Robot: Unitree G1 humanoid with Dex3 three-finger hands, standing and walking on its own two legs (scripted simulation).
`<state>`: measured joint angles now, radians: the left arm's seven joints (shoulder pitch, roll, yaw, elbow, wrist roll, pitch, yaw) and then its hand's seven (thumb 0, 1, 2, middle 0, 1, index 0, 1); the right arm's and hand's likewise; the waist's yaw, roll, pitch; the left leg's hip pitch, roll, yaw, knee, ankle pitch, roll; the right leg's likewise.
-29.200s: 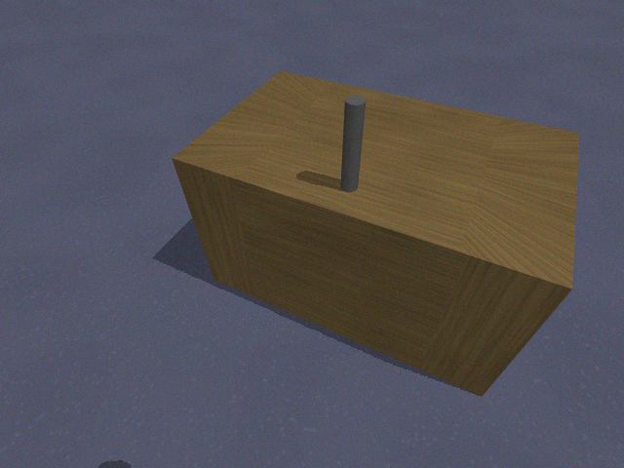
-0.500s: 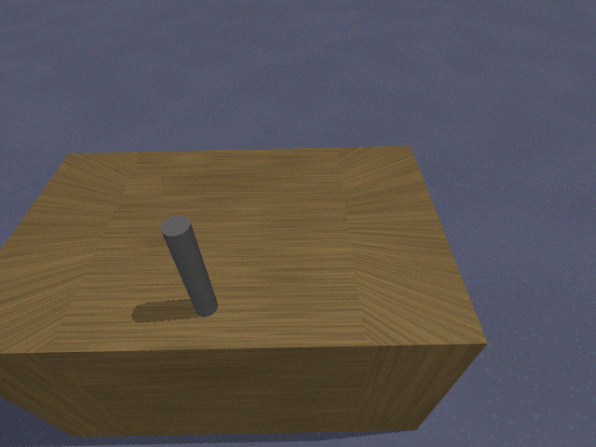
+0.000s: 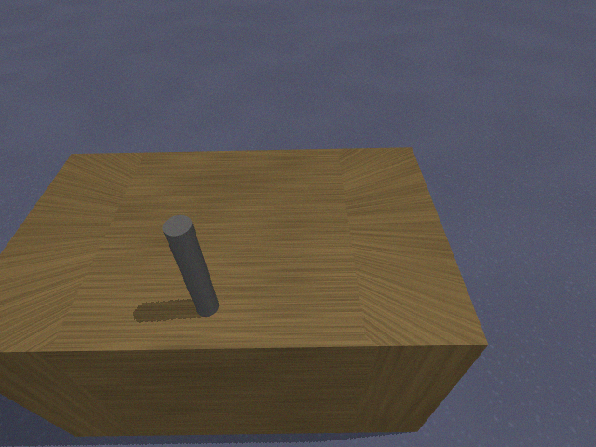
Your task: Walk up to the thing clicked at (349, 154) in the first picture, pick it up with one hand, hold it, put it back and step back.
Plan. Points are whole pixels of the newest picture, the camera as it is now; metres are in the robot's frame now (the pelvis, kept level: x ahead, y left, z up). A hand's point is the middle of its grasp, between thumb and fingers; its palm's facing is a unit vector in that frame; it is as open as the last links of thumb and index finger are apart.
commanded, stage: stand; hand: left
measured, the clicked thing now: (194, 271) +0.45 +0.22 -0.06
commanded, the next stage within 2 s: step back in 0.14 s
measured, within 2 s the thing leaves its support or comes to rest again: neither
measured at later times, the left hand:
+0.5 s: hand out of the picture +0.01 +0.26 -0.16, palm faces -0.03 -0.91 -0.42, open 7.4 cm
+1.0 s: hand out of the picture -0.07 +0.29 -0.18, palm faces -0.03 -0.92 -0.38, open 7.4 cm
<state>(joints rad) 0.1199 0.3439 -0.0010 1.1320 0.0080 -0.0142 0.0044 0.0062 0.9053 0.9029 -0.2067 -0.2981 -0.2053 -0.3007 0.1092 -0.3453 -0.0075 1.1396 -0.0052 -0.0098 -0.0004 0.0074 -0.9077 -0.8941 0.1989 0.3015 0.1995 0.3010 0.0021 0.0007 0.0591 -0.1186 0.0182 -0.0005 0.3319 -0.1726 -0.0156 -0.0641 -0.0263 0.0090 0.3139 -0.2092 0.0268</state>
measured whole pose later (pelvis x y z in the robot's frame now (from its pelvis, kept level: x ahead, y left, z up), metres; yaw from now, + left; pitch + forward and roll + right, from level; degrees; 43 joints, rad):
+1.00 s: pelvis -0.16 +0.02 -0.02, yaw -1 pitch -1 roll +0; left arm 0.14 0.39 0.07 0.86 0.01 0.04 0.02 0.01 0.91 0.90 -0.21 -0.30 -0.21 -0.30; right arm 0.10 -0.37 -0.05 0.86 -0.02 0.04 -0.01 0.01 -0.90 -0.89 0.20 0.30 0.20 0.30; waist 0.01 -0.02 0.20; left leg -0.30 0.02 0.03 0.61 -0.29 0.02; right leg -0.34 0.06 0.10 0.89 -0.49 0.02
